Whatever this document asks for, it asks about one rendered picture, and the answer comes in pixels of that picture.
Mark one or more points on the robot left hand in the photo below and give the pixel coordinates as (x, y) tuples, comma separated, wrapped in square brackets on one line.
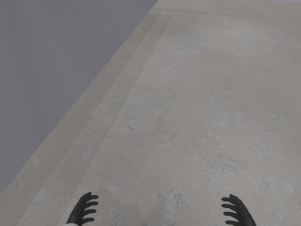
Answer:
[(78, 212)]

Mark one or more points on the robot right hand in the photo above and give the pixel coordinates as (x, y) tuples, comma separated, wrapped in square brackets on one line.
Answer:
[(242, 215)]

